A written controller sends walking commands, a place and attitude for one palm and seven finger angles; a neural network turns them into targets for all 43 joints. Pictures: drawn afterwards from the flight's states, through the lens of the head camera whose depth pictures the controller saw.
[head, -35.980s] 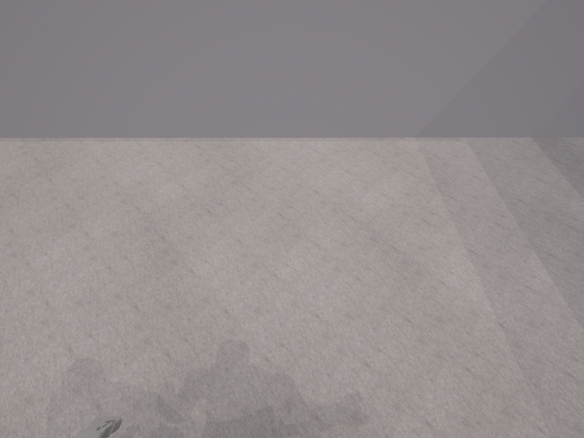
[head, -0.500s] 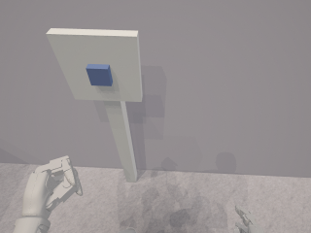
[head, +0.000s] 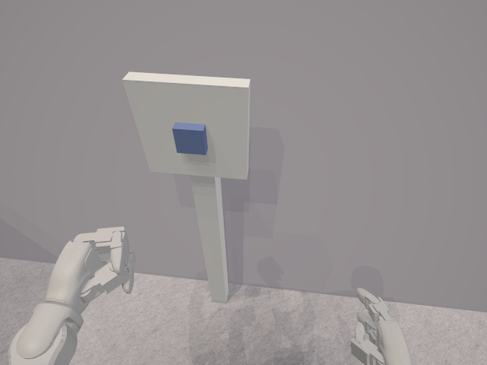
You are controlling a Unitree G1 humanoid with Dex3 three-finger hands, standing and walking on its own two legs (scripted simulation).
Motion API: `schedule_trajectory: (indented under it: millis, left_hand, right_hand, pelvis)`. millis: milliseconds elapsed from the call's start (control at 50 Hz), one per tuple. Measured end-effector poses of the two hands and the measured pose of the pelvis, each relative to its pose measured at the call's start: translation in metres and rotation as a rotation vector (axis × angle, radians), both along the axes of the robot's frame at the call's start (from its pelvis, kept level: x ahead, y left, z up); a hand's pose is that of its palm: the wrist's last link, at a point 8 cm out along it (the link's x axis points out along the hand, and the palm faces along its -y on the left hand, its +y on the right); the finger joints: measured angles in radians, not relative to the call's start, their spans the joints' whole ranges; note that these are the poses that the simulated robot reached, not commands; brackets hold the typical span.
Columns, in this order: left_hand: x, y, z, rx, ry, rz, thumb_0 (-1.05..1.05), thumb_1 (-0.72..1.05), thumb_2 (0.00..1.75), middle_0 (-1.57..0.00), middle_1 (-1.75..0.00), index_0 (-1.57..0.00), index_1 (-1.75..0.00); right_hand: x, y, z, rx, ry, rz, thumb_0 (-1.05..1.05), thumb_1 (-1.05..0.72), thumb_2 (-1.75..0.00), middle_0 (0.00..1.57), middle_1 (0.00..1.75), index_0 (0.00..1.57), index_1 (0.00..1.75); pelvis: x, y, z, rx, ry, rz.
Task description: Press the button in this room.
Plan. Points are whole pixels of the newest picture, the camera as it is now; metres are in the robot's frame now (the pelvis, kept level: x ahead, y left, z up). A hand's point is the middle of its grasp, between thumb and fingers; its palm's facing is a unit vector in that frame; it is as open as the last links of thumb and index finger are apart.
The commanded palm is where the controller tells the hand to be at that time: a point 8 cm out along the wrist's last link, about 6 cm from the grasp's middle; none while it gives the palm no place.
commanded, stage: raise the hand and make a fist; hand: left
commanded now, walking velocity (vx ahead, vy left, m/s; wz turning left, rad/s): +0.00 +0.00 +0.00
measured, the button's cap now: (191, 137) +0.49 +0.15 +0.13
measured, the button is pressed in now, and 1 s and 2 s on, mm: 0 0 0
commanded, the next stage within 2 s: aim a knuckle at the button in 0.56 s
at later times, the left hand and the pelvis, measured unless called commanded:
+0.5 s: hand (116, 259) +0.22 +0.20 +0.13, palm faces +0.03 -1.00 -0.06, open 3.1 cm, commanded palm +0.19 +0.24 +0.13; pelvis -0.01 -0.02 +0.01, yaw +0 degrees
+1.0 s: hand (152, 233) +0.27 +0.17 +0.12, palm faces -0.04 -1.00 -0.04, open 3.1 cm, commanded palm +0.25 +0.22 +0.12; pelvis +0.00 -0.03 +0.01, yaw -1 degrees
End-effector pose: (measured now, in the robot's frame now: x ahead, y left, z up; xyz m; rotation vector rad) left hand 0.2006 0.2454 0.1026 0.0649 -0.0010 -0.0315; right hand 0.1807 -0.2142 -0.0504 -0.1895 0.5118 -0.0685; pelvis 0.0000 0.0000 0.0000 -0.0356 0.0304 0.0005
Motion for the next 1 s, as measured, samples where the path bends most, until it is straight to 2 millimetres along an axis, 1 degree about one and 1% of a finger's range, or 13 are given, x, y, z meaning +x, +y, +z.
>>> schedule_trajectory:
  millis: [60,140,180,220,260,300,380,420,540,720,780,860,1000]
  left_hand:
    - [0.001,0.007,0.007,0.007,-0.006,0.019,0.02,0.9,0.9,-1.3,-1.5,-1.3,-1.5]
    - [0.005,0.019,0.025,0.011,-0.067,0.058,0.02,0.9,0.9,-1.3,-1.5,-1.3,-1.5]
    - [0.007,0.02,0.032,0.012,-0.085,0.059,0.02,0.9,0.9,-1.3,-1.5,-1.3,-1.5]
    - [0.009,0.019,0.035,0.009,-0.082,0.045,0.02,0.9,0.9,-1.3,-1.5,-1.3,-1.5]
    - [0.01,0.016,0.032,-0.002,-0.053,0.025,0.02,0.9,0.9,-1.3,-1.5,-1.3,-1.5]
    - [0.01,0.012,0.025,-0.014,-0.01,0.006,0.02,0.9,0.9,-1.3,-1.5,-1.3,-1.5]
    - [0.006,0.005,0.014,-0.023,0.04,0.007,0.02,0.9,0.9,-1.3,-1.5,-1.3,-1.5]
    - [0.002,0.004,0.016,-0.015,0.02,0.026,0.02,0.9,0.9,-1.3,-1.5,-1.3,-1.5]
    - [-0.002,0.002,0.031,0.0,-0.077,0.061,0.02,0.9,0.9,-1.3,-1.5,-1.3,-1.5]
    - [0.0,-0.01,0.018,-0.004,0.014,0.021,0.02,0.9,0.9,-1.3,-1.5,-1.3,-1.5]
    - [0.006,-0.012,0.021,-0.008,-0.022,0.036,0.02,0.9,0.9,-1.3,-1.5,-1.3,-1.5]
    - [0.023,-0.01,0.024,-0.012,-0.059,0.051,0.02,0.9,0.9,-1.3,-1.5,-1.3,-1.5]
    - [0.055,-0.025,0.015,-0.024,-0.001,-0.013,0.02,0.9,0.9,-1.3,-1.5,-1.3,-1.5]
  right_hand:
    - [-0.004,0.0,0.0,-0.003,0.014,0.001,0.01,-0.9,-0.9,0.2,0.3,0.2,0.3]
    - [-0.01,-0.003,-0.001,-0.012,0.036,0.003,0.01,-0.9,-0.9,0.2,0.3,0.2,0.3]
    - [-0.013,-0.006,-0.002,-0.015,0.044,0.002,0.01,-0.9,-0.9,0.2,0.3,0.2,0.3]
    - [-0.016,-0.009,-0.002,-0.016,0.046,-0.005,0.01,-0.9,-0.9,0.2,0.3,0.2,0.3]
    - [-0.018,-0.013,-0.002,-0.014,0.043,-0.017,0.01,-0.9,-0.9,0.2,0.3,0.2,0.3]
    - [-0.02,-0.017,-0.001,-0.014,0.038,-0.03,0.01,-0.9,-0.9,0.2,0.3,0.2,0.3]
    - [-0.023,-0.025,0.002,-0.025,0.031,-0.043,0.01,-0.9,-0.9,0.2,0.3,0.2,0.3]
    - [-0.024,-0.027,0.004,-0.029,0.028,-0.042,0.01,-0.9,-0.9,0.2,0.3,0.2,0.3]
    - [-0.025,-0.031,0.003,-0.028,0.028,-0.026,0.01,-0.9,-0.9,0.2,0.3,0.2,0.3]
    - [-0.024,-0.037,-0.001,-0.007,0.015,-0.04,0.01,-0.9,-0.9,0.2,0.3,0.2,0.3]
    - [-0.024,-0.038,-0.003,-0.014,0.023,-0.035,0.01,-0.9,-0.9,0.2,0.3,0.2,0.3]
    - [-0.025,-0.042,-0.007,-0.02,0.048,-0.038,0.01,-0.9,-0.9,0.2,0.3,0.2,0.3]
    - [-0.029,-0.051,-0.011,-0.017,0.073,-0.077,0.01,-0.9,-0.9,0.2,0.3,0.2,0.3]
  pelvis:
    - [0.0,-0.001,0.003,0.003,-0.011,-0.001]
    - [-0.002,-0.003,0.006,0.003,-0.026,0.003]
    - [-0.002,-0.003,0.007,0.003,-0.033,0.005]
    - [-0.003,-0.004,0.008,0.005,-0.037,0.005]
    - [-0.004,-0.004,0.009,0.006,-0.038,0.003]
    - [-0.004,-0.005,0.01,0.008,-0.039,0.0]
    - [-0.006,-0.009,0.01,0.013,-0.044,-0.006]
    - [-0.007,-0.011,0.011,0.015,-0.048,-0.006]
    - [-0.009,-0.017,0.011,0.015,-0.057,0.001]
    - [-0.009,-0.023,0.011,0.018,-0.056,-0.002]
    - [-0.009,-0.025,0.011,0.019,-0.057,0.003]
    - [-0.009,-0.029,0.01,0.021,-0.05,0.004]
    - [-0.003,-0.029,0.01,0.027,-0.027,-0.01]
